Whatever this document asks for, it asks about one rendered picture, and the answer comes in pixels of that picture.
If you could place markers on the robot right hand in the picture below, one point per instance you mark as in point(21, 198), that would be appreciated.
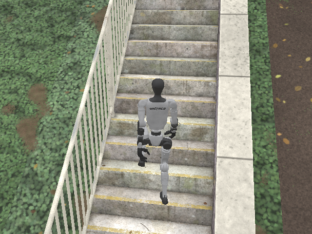
point(170, 132)

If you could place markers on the humanoid robot torso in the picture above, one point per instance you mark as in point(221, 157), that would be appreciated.
point(156, 116)

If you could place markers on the robot left upper arm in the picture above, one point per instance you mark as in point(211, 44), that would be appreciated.
point(141, 112)

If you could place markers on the robot right shin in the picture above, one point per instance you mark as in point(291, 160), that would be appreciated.
point(164, 182)

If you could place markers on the robot right upper arm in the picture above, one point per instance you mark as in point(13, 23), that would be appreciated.
point(173, 110)

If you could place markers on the robot left hand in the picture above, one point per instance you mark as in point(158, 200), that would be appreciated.
point(139, 153)

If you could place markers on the right robot forearm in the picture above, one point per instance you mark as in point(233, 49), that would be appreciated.
point(174, 127)

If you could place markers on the left robot forearm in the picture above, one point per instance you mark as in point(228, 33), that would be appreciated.
point(140, 136)

